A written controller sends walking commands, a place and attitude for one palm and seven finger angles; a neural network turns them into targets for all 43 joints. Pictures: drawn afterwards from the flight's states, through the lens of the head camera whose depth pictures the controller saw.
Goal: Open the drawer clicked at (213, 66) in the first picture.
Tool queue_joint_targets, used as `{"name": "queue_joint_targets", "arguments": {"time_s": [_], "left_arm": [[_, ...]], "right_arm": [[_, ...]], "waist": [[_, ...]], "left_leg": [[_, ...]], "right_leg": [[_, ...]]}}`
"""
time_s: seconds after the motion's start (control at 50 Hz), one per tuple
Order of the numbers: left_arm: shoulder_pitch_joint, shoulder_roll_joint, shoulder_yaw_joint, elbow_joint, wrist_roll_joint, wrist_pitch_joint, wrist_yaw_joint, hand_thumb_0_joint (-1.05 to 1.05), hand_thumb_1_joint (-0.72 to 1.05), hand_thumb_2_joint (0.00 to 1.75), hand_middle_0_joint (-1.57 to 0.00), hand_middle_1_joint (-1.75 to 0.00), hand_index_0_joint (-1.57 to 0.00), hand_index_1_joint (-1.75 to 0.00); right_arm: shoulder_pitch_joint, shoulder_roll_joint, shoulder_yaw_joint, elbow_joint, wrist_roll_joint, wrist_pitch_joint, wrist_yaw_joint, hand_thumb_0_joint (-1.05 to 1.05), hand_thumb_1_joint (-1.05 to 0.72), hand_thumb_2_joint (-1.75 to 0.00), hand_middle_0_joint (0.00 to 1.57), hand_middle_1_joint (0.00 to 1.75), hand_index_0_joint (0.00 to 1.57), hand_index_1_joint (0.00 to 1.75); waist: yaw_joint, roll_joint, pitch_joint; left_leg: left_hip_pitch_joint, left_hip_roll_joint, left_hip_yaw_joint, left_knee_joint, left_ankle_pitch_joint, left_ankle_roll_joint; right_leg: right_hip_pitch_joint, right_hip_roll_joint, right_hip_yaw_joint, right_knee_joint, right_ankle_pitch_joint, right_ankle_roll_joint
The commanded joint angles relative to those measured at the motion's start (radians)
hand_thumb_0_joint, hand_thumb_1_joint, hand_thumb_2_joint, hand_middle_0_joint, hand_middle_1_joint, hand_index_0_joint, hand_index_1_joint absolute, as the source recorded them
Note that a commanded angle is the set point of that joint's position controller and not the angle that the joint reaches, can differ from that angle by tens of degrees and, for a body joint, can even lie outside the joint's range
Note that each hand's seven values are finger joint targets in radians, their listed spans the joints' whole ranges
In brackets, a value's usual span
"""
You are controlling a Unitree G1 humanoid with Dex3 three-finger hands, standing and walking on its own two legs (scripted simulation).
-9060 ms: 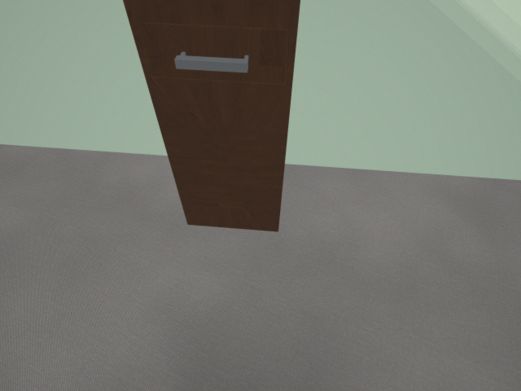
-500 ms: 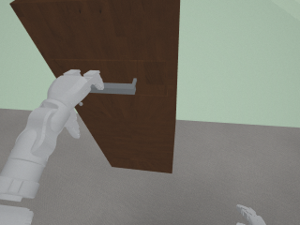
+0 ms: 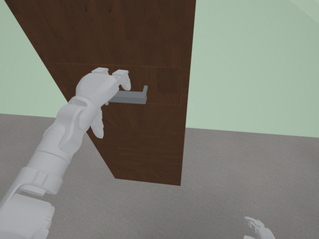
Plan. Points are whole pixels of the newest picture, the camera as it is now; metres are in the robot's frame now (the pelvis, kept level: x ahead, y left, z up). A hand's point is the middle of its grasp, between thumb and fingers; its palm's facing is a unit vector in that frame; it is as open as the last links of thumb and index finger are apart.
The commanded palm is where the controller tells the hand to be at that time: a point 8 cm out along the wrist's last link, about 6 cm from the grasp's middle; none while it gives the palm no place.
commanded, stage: move the hooked fingers above the handle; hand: left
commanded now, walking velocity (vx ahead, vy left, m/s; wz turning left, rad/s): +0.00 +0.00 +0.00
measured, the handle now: (116, 91) +0.51 +0.18 +0.07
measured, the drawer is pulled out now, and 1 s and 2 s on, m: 0.00 0.00 0.00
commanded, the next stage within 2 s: none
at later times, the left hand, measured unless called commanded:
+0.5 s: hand (120, 93) +0.46 +0.15 +0.11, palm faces -0.04 -0.06 -1.00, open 13.8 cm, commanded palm +0.45 +0.20 +0.19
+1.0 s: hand (118, 102) +0.42 +0.15 +0.11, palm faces -0.09 -0.01 -1.00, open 13.8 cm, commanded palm +0.43 +0.19 +0.19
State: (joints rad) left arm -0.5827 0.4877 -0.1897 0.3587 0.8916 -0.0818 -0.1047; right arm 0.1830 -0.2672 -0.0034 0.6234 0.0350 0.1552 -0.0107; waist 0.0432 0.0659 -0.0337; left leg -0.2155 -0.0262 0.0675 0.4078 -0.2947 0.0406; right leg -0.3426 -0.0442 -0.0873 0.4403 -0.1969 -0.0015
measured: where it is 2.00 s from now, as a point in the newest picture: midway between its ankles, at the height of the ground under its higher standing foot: outside the picture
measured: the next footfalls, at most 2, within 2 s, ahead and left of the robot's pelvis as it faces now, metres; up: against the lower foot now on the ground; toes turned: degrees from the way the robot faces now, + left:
none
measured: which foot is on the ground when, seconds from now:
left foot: down 0.00-1.00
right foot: down 0.00-1.00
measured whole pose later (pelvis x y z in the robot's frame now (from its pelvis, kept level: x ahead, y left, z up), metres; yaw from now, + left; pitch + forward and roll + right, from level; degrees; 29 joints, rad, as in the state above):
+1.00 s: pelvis -0.02 -0.01 +0.00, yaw +0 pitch +7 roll +0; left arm -0.79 0.48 -0.22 0.67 0.92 -0.19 -0.07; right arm 0.24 -0.29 -0.03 0.65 0.04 0.15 -0.05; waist 0.00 0.04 -0.03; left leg -0.30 -0.02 0.06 0.47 -0.29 0.03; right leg -0.41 -0.04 -0.10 0.48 -0.19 -0.02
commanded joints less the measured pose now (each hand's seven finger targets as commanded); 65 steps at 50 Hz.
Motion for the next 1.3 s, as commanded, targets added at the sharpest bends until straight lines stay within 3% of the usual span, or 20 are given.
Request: {"name": "queue_joint_targets", "arguments": {"time_s": [0.0, 0.08, 0.14, 0.2, 0.26, 0.34, 0.4, 0.42, 0.5, 0.54, 0.6, 0.62, 0.7, 0.82, 0.94, 1.02, 1.08, 1.14, 1.22, 1.28], "left_arm": [[-0.494, 0.282, 0.253, -0.062, 0.000, 0.009, 0.127, 0.00, -0.50, 0.30, -0.30, -1.20, -0.30, -1.20], [-0.519, 0.299, 0.248, 0.041, 0.054, 0.066, 0.174, 0.00, -0.50, 0.30, -0.30, -1.20, -0.30, -1.20], [-0.536, 0.245, 0.169, 0.040, 0.080, 0.101, 0.146, 0.00, -0.50, 0.30, -0.30, -1.20, -0.30, -1.20], [-0.537, 0.136, 0.067, -0.012, 0.050, 0.102, 0.081, 0.00, -0.50, 0.30, -0.30, -1.20, -0.30, -1.20], [-0.563, 0.109, 0.034, -0.047, 0.015, 0.062, 0.029, 0.00, -0.50, 0.30, -0.30, -1.20, -0.30, -1.20], [-0.702, 0.176, 0.089, -0.010, 0.007, -0.014, 0.053, 0.00, -0.50, 0.30, -0.30, -1.20, -0.30, -1.20], [-0.734, 0.299, 0.222, 0.049, 0.024, -0.052, 0.130, 0.00, -0.50, 0.30, -0.30, -1.20, -0.30, -1.20], [-0.721, 0.396, 0.310, 0.077, 0.032, -0.055, 0.162, 0.00, -0.50, 0.30, -0.30, -1.20, -0.30, -1.20], [-0.689, 0.378, 0.309, 0.162, 0.071, -0.008, 0.249, 0.00, -0.50, 0.30, -0.30, -1.20, -0.30, -1.20], [-0.712, 0.429, 0.337, 0.128, 0.079, 0.000, 0.271, 0.00, -0.50, 0.30, -0.30, -1.20, -0.30, -1.20], [-0.701, 0.417, 0.312, 0.160, 0.085, 0.036, 0.272, 0.00, -0.50, 0.30, -0.30, -1.20, -0.30, -1.20], [-0.673, 0.415, 0.310, 0.202, 0.084, 0.050, 0.256, 0.00, -0.50, 0.30, -0.30, -1.20, -0.30, -1.20], [-0.599, 0.363, 0.240, 0.256, 0.065, 0.070, 0.162, 0.00, -0.50, 0.30, -0.30, -1.20, -0.30, -1.20], [-0.666, 0.053, -0.048, 0.147, 0.019, -0.011, 0.008, 0.00, -0.50, 0.30, -0.30, -1.20, -0.30, -1.20], [-0.860, 0.266, 0.155, 0.058, 0.005, -0.140, 0.113, 0.00, -0.50, 0.30, -0.30, -1.20, -0.30, -1.20], [-0.831, 0.433, 0.322, 0.143, 0.051, -0.103, 0.278, 0.00, -0.50, 0.30, -0.30, -1.20, -0.30, -1.20], [-0.790, 0.381, 0.252, 0.261, 0.092, 0.018, 0.339, 0.00, -0.50, 0.30, -0.30, -1.20, -0.30, -1.20], [-0.695, 0.366, 0.227, 0.407, 0.121, 0.146, 0.307, 0.00, -0.50, 0.30, -0.30, -1.20, -0.30, -1.20], [-0.663, 0.428, 0.261, 0.406, 0.093, 0.179, 0.240, 0.00, -0.50, 0.30, -0.30, -1.20, -0.30, -1.20], [-0.615, 0.405, 0.226, 0.425, 0.097, 0.178, 0.196, 0.00, -0.50, 0.30, -0.30, -1.20, -0.30, -1.20]], "right_arm": [[-0.005, -0.108, -0.035, -0.080, -0.003, -0.032, -0.007, 0.00, -0.90, -0.90, 0.20, 0.30, 0.20, 0.30], [-0.010, -0.114, -0.032, -0.069, -0.004, -0.023, 0.001, 0.00, -0.90, -0.90, 0.20, 0.30, 0.20, 0.30], [-0.002, -0.126, -0.043, -0.079, -0.003, -0.012, 0.009, 0.00, -0.90, -0.90, 0.20, 0.30, 0.20, 0.30], [0.015, -0.130, -0.062, -0.092, 0.002, -0.005, 0.012, 0.00, -0.90, -0.90, 0.20, 0.30, 0.20, 0.30], [0.030, -0.132, -0.066, -0.096, 0.004, -0.002, 0.000, 0.00, -0.90, -0.90, 0.20, 0.30, 0.20, 0.30], [0.066, -0.128, -0.061, -0.067, 0.004, -0.008, -0.020, 0.00, -0.90, -0.90, 0.20, 0.30, 0.20, 0.30], [0.094, -0.120, -0.058, -0.047, -0.007, -0.015, -0.026, 0.00, -0.90, -0.90, 0.20, 0.30, 0.20, 0.30], [0.095, -0.125, -0.056, -0.043, -0.013, -0.016, -0.029, 0.00, -0.90, -0.90, 0.20, 0.30, 0.20, 0.30], [0.064, -0.103, -0.044, -0.040, -0.010, -0.022, -0.019, 0.00, -0.90, -0.90, 0.20, 0.30, 0.20, 0.30], [0.054, -0.109, -0.045, -0.045, -0.005, -0.020, -0.019, 0.00, -0.90, -0.90, 0.20, 0.30, 0.20, 0.30], [0.032, -0.110, -0.047, -0.043, -0.004, -0.022, -0.023, 0.00, -0.90, -0.90, 0.20, 0.30, 0.20, 0.30], [0.031, -0.116, -0.049, -0.043, 0.000, -0.017, -0.026, 0.00, -0.90, -0.90, 0.20, 0.30, 0.20, 0.30], [0.024, -0.138, -0.050, -0.059, 0.007, -0.010, -0.038, 0.00, -0.90, -0.90, 0.20, 0.30, 0.20, 0.30], [0.041, -0.133, -0.060, -0.092, 0.018, -0.022, -0.042, 0.00, -0.90, -0.90, 0.20, 0.30, 0.20, 0.30], [0.097, -0.131, -0.065, -0.063, 0.003, -0.046, -0.055, 0.00, -0.90, -0.90, 0.20, 0.30, 0.20, 0.30], [0.084, -0.117, -0.047, -0.048, -0.002, -0.053, -0.044, 0.00, -0.90, -0.90, 0.20, 0.30, 0.20, 0.30], [0.043, -0.114, -0.031, -0.036, 0.007, -0.053, -0.034, 0.00, -0.90, -0.90, 0.20, 0.30, 0.20, 0.30], [0.033, -0.126, -0.025, -0.036, 0.009, -0.035, -0.028, 0.00, -0.90, -0.90, 0.20, 0.30, 0.20, 0.30], [-0.020, -0.137, -0.012, -0.057, 0.025, -0.005, -0.055, 0.00, -0.90, -0.90, 0.20, 0.30, 0.20, 0.30], [-0.035, -0.140, -0.004, -0.066, 0.036, 0.001, -0.074, 0.00, -0.90, -0.90, 0.20, 0.30, 0.20, 0.30]], "waist": [[0.004, -0.050, -0.321], [0.014, -0.043, -0.359], [-0.011, -0.027, -0.444], [-0.052, -0.054, -0.462], [-0.074, -0.088, -0.429], [-0.079, -0.062, -0.363], [-0.046, -0.037, -0.423], [-0.019, -0.040, -0.453], [-0.003, -0.034, -0.441], [0.003, -0.048, -0.487], [-0.009, -0.051, -0.489], [-0.016, -0.102, -0.490], [-0.037, -0.125, -0.415], [-0.122, -0.109, -0.254], [-0.093, -0.034, -0.369], [-0.031, -0.018, -0.416], [-0.022, 0.001, -0.375], [-0.011, -0.066, -0.423], [-0.002, -0.214, -0.411], [-0.007, -0.230, -0.311]], "left_leg": [[0.004, 0.017, -0.059, -0.003, 0.557, -0.046], [-0.037, 0.020, -0.042, -0.007, 0.546, -0.045], [-0.002, 0.028, -0.040, 0.013, 0.603, -0.038], [0.068, 0.036, -0.054, 0.040, 0.656, -0.026], [0.080, 0.028, -0.067, 0.047, 0.630, -0.013], [0.039, 0.015, -0.073, 0.043, 0.520, -0.018], [0.006, 0.007, -0.062, 0.049, 0.548, -0.027], [-0.025, 0.006, -0.060, 0.045, 0.548, -0.028], [-0.099, 0.009, -0.032, 0.031, 0.542, -0.033], [-0.103, 0.007, -0.022, 0.021, 0.533, -0.028], [-0.100, 0.008, -0.008, 0.005, 0.477, -0.019], [-0.111, 0.009, -0.006, -0.001, 0.452, -0.014], [-0.115, 0.014, 0.000, -0.022, 0.348, 0.001], [-0.037, 0.006, -0.027, -0.003, 0.219, 0.011], [-0.028, -0.011, -0.066, 0.022, 0.246, -0.004], [-0.121, -0.008, -0.053, 0.012, 0.317, -0.025], [-0.158, 0.003, -0.024, -0.004, 0.315, -0.041], [-0.171, 0.011, -0.006, -0.021, 0.344, -0.038], [-0.189, 0.015, 0.007, -0.055, 0.275, -0.013], [-0.205, 0.020, 0.011, -0.072, 0.191, -0.005]], "right_leg": [[0.232, 0.041, 0.044, 0.034, 0.333, -0.050], [0.264, 0.038, 0.053, 0.046, 0.346, -0.052], [0.271, 0.033, 0.063, 0.055, 0.380, -0.049], [0.228, 0.036, 0.062, 0.051, 0.397, -0.041], [0.200, 0.042, 0.061, 0.043, 0.390, -0.037], [0.157, 0.045, 0.057, 0.039, 0.332, -0.045], [0.208, 0.045, 0.058, 0.066, 0.367, -0.051], [0.255, 0.043, 0.064, 0.072, 0.378, -0.052], [0.304, 0.039, 0.071, 0.082, 0.429, -0.049], [0.352, 0.035, 0.080, 0.075, 0.451, -0.045], [0.371, 0.028, 0.087, 0.060, 0.440, -0.038], [0.390, 0.028, 0.090, 0.051, 0.423, -0.034], [0.349, 0.017, 0.093, 0.023, 0.346, -0.026], [0.144, 0.024, 0.087, -0.024, 0.172, -0.030], [0.150, 0.035, 0.085, 0.017, 0.152, -0.042], [0.229, 0.039, 0.082, 0.050, 0.204, -0.047], [0.226, 0.040, 0.078, 0.049, 0.215, -0.048], [0.310, 0.031, 0.081, 0.042, 0.271, -0.039], [0.385, 0.017, 0.104, 0.002, 0.240, -0.022], [0.327, 0.012, 0.109, -0.028, 0.146, -0.018]]}}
